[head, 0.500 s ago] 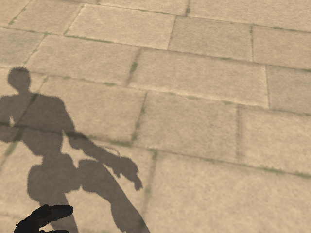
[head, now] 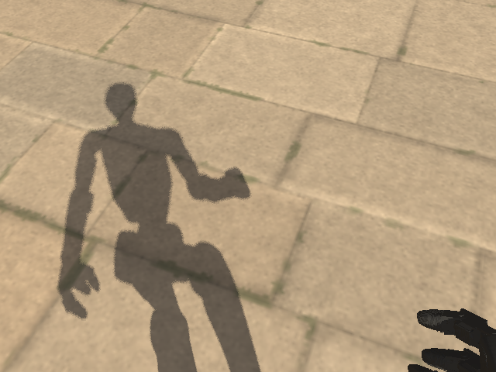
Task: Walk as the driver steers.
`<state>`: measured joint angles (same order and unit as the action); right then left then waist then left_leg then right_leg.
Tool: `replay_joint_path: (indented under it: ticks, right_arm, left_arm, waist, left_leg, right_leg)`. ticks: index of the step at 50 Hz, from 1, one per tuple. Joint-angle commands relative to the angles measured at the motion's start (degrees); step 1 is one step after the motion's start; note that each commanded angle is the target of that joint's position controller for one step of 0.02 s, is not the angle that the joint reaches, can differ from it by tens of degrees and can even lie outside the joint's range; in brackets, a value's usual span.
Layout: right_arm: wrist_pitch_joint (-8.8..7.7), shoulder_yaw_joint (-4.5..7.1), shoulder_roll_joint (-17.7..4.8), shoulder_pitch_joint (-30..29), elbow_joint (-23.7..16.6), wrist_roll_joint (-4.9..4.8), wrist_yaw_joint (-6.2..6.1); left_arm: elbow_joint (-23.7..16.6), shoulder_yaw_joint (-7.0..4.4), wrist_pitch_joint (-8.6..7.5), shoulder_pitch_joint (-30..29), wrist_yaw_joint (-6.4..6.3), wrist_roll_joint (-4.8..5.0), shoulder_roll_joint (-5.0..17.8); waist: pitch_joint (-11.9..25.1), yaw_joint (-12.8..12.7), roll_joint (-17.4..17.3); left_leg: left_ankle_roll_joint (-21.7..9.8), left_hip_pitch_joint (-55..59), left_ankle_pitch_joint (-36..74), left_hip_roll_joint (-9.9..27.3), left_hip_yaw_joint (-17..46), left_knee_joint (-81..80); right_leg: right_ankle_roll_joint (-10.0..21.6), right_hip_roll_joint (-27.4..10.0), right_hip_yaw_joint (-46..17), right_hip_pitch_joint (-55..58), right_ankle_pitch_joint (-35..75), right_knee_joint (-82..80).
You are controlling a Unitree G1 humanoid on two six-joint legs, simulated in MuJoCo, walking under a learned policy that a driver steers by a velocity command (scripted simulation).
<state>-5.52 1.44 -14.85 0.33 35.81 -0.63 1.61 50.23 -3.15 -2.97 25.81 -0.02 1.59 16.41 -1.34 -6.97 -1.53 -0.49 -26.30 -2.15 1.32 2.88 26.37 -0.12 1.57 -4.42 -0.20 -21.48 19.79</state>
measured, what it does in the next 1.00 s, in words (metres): walks ahead, turning right: left foot, then right foot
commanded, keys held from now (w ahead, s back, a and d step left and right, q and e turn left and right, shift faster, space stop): w+e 0.60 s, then e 0.36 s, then no key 0.04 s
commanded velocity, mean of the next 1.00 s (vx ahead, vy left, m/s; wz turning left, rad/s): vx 0.40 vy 0.00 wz -0.53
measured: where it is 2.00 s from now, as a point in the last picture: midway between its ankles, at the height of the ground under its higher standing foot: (355, 357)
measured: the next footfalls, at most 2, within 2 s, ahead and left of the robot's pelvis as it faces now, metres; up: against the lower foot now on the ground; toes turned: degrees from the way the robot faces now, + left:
left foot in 0.02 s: +0.16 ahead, +0.13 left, +0.00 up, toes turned -2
right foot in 0.52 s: +0.39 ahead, -0.18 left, +0.00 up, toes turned -21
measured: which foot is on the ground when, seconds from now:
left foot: up 0.00-0.00, down 0.02-0.54, up 0.56-0.96, down 0.98-1.00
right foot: down 0.00-0.02, up 0.04-0.50, down 0.52-0.98, up 1.00-1.00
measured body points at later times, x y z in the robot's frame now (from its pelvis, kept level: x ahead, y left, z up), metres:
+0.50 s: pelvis +0.25 -0.03 -0.01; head +0.28 -0.05 +0.44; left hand +0.54 +0.13 -0.08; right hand +0.18 -0.32 -0.14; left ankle +0.12 +0.13 -0.73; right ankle +0.35 -0.17 -0.72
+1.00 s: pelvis +0.48 -0.11 -0.01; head +0.50 -0.13 +0.44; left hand +0.73 +0.08 -0.11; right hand +0.50 -0.44 -0.09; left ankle +0.63 -0.08 -0.74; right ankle +0.36 -0.17 -0.73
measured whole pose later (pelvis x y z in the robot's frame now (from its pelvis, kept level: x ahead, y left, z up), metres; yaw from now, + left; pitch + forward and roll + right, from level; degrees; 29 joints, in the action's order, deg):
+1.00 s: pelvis +0.48 -0.11 -0.01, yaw -36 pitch +2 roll +0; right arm -4.2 2.5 -16.0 3.4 40.7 1.7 0.2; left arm 39.4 -4.9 1.3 15.0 -2.2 0.6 18.8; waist -1.4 -2.7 0.1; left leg -0.5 -25.5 -3.6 -2.3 3.3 28.3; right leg 2.4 8.0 -12.5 -13.5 -27.2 39.3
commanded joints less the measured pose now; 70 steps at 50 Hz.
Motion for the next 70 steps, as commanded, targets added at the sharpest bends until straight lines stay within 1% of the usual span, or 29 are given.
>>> replay_joint_path:
  ticks: [1, 2, 3, 4, 8, 21, 23, 25, 26, 27, 28, 29, 30, 32, 37, 43, 47, 48, 49, 50, 51, 53, 57, 62, 65, 66, 67, 69, 70]
  right_arm:
    - [-0.69, 5.44, -14.19, 20.62, 0.68, 1.32, -1.48]
    - [0.27, 6.11, -17.47, 23.24, 2.04, 1.55, -1.18]
    - [0.42, 4.89, -11.93, 22.43, 2.02, 1.05, -0.97]
    - [0.35, 3.98, -9.11, 19.41, 2.09, 0.59, -1.03]
    - [-0.48, 3.06, -5.18, 10.98, 3.33, 1.4, -0.79]
    - [0.72, 5.56, -12.29, 16.09, 9.67, -0.44, -1.98]
    - [1.56, 5.99, -13.81, 16.06, 9.96, -0.91, -2.15]
    - [2.54, 6.2, -14.88, 15.09, 9.68, -1.42, -2.5]
    - [2.56, 5.49, -13.36, 15.75, 9.32, -0.92, -2.78]
    - [1.75, 3.28, -6.79, 19.7, 6.31, 1.62, -2.41]
    - [-0.37, 2.27, -6.1, 18.19, 5.24, 1.23, -1.77]
    - [-1.64, 3.5, -10.72, 11.39, 3.66, -1.25, -1.09]
    - [-2.42, 3.2, -10.27, 9.46, 2.89, -1.69, -1.02]
    - [-2.02, 3.79, -10.75, 10.68, 4.3, 0.77, -2.01]
    - [1.07, 3.09, -7.34, 10.9, 4.09, 1.88, -2.62]
    - [1.5, 2.32, -6.71, 1.56, 1.74, 0.84, -1.38]
    - [0.74, 3.61, -9.41, 4.12, 1.92, 1.15, -1.1]
    - [0.25, 3.86, -9.92, 6.28, 2.28, 1.58, -1.35]
    - [0.12, 4.36, -13.03, 8.98, 2.1, 2.68, -1.87]
    - [1.05, 4.4, -14.67, 9.06, 2.09, 4.2, -2.12]
    - [1.83, 4.15, -11.77, 9.73, 2.48, 2.15, -1.9]
    - [2.78, 2.56, -7.05, 6.31, 1.31, 1.64, -1.71]
    - [4.14, 2.15, -7.09, 2.73, 2.28, 1.94, -1.87]
    - [4.77, 2.63, -9.04, 4.82, 4.2, 1.02, -1.82]
    - [5.01, 1.91, -8.06, 5.65, 5.52, 0.23, -1.67]
    - [4.59, 1.39, -6.95, 7.19, 6.18, 0.64, -1.38]
    - [3.96, 0.99, -5.43, 9.13, 5.87, 1.76, -0.91]
    - [3.85, 0.8, -4.94, 5.24, 6.37, 2.37, -1.03]
    - [4.03, 0.9, -5.04, 5.16, 6.97, 2.2, -1.22]
  left_arm:
    - [-5.85, -0.33, -0.66, -4.81, -0.33, -1.71, 4.81]
    - [-7.25, 1.05, -1.5, 2.7, -0.43, -0.45, 0.11]
    - [-6.19, -0.36, -1.61, 0.84, -0.54, 0.83, 6.03]
    - [-7.14, -1.31, -1.47, -3.92, -0.48, 1.22, 8.58]
    - [-7.9, -1.48, 0.4, -6.8, -0.15, 0.25, 5.03]
    - [-16.41, -0.36, 1.18, -24.77, 3.22, -0.36, 3.15]
    - [-17.38, -1.03, 1.42, -24.2, 3.51, -0.54, 4.5]
    - [-15.5, -3.12, 1.82, -14.3, 3.21, -0.48, 7.82]
    - [-12.66, -5.23, 2.28, -4.16, 2.33, -0.27, 11.6]
    - [-12.05, -6.88, 2.54, -1.15, 1.21, 0.26, 18.89]
    - [-14.54, -5.86, 1.51, -1.62, 1.56, 0.05, 17.87]
    - [-14.11, -4.4, 0.56, -2.72, 2.06, -0.43, 13.38]
    - [-13.88, -3.9, -0.04, -4.89, 2.06, -0.56, 11.75]
    - [-15.64, -2.8, -0.23, -12.98, 1.67, -1.38, 8.57]
    - [-15.43, -3.56, 0.32, -13.91, -0.19, -1.47, 10.67]
    - [-13.74, -3.72, 3.14, -10.79, -1.99, -0.5, 10.54]
    - [-14.54, -3.36, 3.65, -13.1, -2.37, -0.62, 9.13]
    - [-15.1, -2.96, 3.6, -14.03, -2.34, -0.58, 7.95]
    - [-15.97, -1.87, 3.31, -12.6, -2.28, -1.6, 4.66]
    - [-15.52, -1.25, 3.23, -2.42, -2.3, -1.41, 2.5]
    - [-13.86, -2.14, 3.52, 0.98, -2.17, -1.14, 8.01]
    - [-13.02, -3.42, 5.39, -7.2, -2.82, -0.71, 11.37]
    - [-13.47, -1.9, 6.38, -9.21, -2.57, -0.93, 5.68]
    - [-12.81, -1.03, 5.56, -11.57, -1.78, -1.39, 4.93]
    - [-11.3, -1.1, 5.43, -10.37, -1.15, -1.94, 5.07]
    - [-12.18, -1.19, 5.36, -11.21, -1.28, -2.72, 6.9]
    - [-12.49, -2.03, 5.52, -13.03, -1.57, -2.94, 11.1]
    - [-12.1, -0.15, 4.5, -15.83, -0.78, -3.52, 4.06]
    - [-11.58, -0.03, 3.97, -15.79, -0.68, -3.76, 3.92]
  waist:
    - [14.88, 14.76, -0.6]
    - [21.82, 11.42, -17.12]
    - [17.58, 12.72, -11.66]
    - [10.03, 12.63, -7.99]
    - [1.57, 7.45, -5.83]
    - [-4.12, 10.87, -0.62]
    - [-2.44, 9.34, -1.93]
    - [3.97, 3.02, -2.62]
    - [9.27, -1.64, -0.53]
    - [13.64, 1.49, 13.98]
    - [23.16, 1.69, 13.4]
    - [17.33, -0.53, 7.76]
    - [10.76, 1.13, 6.3]
    - [4.39, 6.47, 3.69]
    - [4.8, 8.8, 3.97]
    - [6.41, 5.11, 7.36]
    - [5.79, 7.48, 9.23]
    - [6.46, 8.9, 8.47]
    - [11.82, 8.67, 1.4]
    - [15.62, 3.7, -12.96]
    - [17.51, 3.83, -12.6]
    - [10.4, 6.35, -3.96]
    - [5.38, 5.21, -6.83]
    - [8.0, 7.51, -8.35]
    - [6.13, 5.78, -6.34]
    - [6.09, 6.33, -3.35]
    - [5.28, 9.59, 6.31]
    - [2.69, 8.49, 8.72]
    - [1.72, 8.45, 8.52]
  left_leg:
    - [-6.04, 36.09, -1.83, 11.79, 10.26, 0.82]
    - [-13.88, 49.3, -13.87, 23.65, 33.05, -4.72]
    - [-13.62, 45.13, -23.64, 22.06, 36.31, -8.52]
    - [-11.56, 38.74, -22.38, 20.05, 27.53, -9.5]
    - [-9.73, 21.33, -5.46, 13.73, 9.53, -15.94]
    - [-7.68, 28.36, 8.54, 15.18, -10.85, -16.81]
    - [-6.46, 31.08, 23.15, 15.45, -12.73, -11.01]
    - [-4.52, 29.55, 38.95, 13.67, -15.47, 4.83]
    - [-2.29, 20.65, 33.12, 11.35, -16.38, 18.99]
    - [1.73, -4.52, -8.01, 3.73, -16.12, 41.2]
    - [2.3, -14.95, -32.98, -3.59, -1.75, 51.74]
    - [1.02, -20.8, -28.64, -0.34, 2.4, 53.06]
    - [-0.11, -21.14, -23.58, 1.89, 1.66, 49.16]
    - [0.87, -12.94, -18.11, 5.24, 1.61, 40.72]
    - [5.15, -5.15, -11.25, 2.11, -0.73, 29.1]
    - [5.34, 0.34, 2.21, -2.82, 0.73, 9.34]
    - [2.68, 4.12, -0.82, -2.79, 2.81, 0.92]
    - [1.07, 9.38, 6.43, -0.89, 2.65, -3.98]
    - [-2.65, 19.93, 22.49, 9.02, 10.22, -3.09]
    - [-14.09, 32.63, 36.83, 21.84, 27.57, -2.52]
    - [-17.74, 31.72, 24.36, 24.86, 35.63, -4.24]
    - [-13.14, 24.23, 10.62, 16.77, 22.27, -4.97]
    - [-10.96, 12.59, 3.1, 9.27, 9.95, -9.31]
    - [-12.54, 15.09, 1.44, 10.78, 9.74, -8.25]
    - [-8.53, 9.52, -8.61, 8.77, 8.31, -7.18]
    - [-4.95, 6.16, -12.49, 7.4, 6.96, -5.73]
    - [-1.24, 4.79, -17.23, 1.97, 1.06, -2.33]
    - [2.17, 14.11, -10.94, 0.08, -1.9, -0.74]
    - [2.0, 15.19, -9.56, 0.31, -1.82, -0.58]
  right_leg:
    - [4.2, -5.34, -3.98, -19.01, 15.48, 24.85]
    - [1.42, 0.83, 0.7, -36.99, -11.61, 42.18]
    - [1.12, -2.16, -3.35, -42.75, -11.34, 49.77]
    - [1.3, -4.16, -2.93, -44.96, -6.12, 51.2]
    - [0.07, -8.97, -1.52, -37.6, 4.38, 46.0]
    - [2.5, -7.22, 4.98, -37.69, 19.45, 17.7]
    - [4.59, -4.52, 7.83, -33.85, 13.82, 16.59]
    - [7.62, 0.59, 11.2, -19.3, 11.39, 14.34]
    - [9.89, 1.65, 8.79, -2.96, 13.63, 12.33]
    - [18.32, -13.06, -17.99, 17.39, 8.92, 10.05]
    - [24.99, -20.98, -43.77, 23.95, -0.79, -0.57]
    - [21.37, -19.94, -37.75, 20.61, -0.36, -3.53]
    - [19.32, -17.71, -30.13, 12.85, 3.02, -3.57]
    - [16.4, -13.56, -18.51, -2.65, 25.42, -3.26]
    - [15.63, -8.91, -8.13, -14.26, 49.91, -2.08]
    - [10.76, -6.83, -11.08, -13.14, 36.55, 2.32]
    - [8.92, -7.08, -19.19, -9.28, 29.03, 9.46]
    - [7.02, -4.49, -18.67, -10.39, 25.31, 13.6]
    - [4.23, -0.18, -13.49, -14.43, 13.66, 24.95]
    - [0.44, 8.13, -7.8, -27.8, -20.24, 38.08]
    - [-1.82, 4.06, -7.35, -31.55, -20.13, 46.33]
    - [-4.1, 1.54, -5.46, -32.9, -12.53, 51.11]
    - [-4.93, 0.02, -0.74, -24.56, -6.4, 38.98]
    - [-3.51, -1.61, 1.96, -15.93, -0.21, 19.45]
    - [-0.18, -1.11, 2.98, -6.98, 10.86, 4.18]
    - [1.92, -5.22, -1.78, -3.56, 14.44, 2.93]
    - [5.22, -10.43, -7.61, -6.01, 14.08, 3.24]
    - [5.32, -8.61, -7.05, -17.67, -2.67, -0.68]
    - [3.85, -7.41, -6.0, -18.86, -3.24, -0.78]
Over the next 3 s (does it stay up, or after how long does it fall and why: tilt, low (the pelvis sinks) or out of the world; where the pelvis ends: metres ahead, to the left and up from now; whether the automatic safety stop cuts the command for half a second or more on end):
stays up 0.83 -0.11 0.01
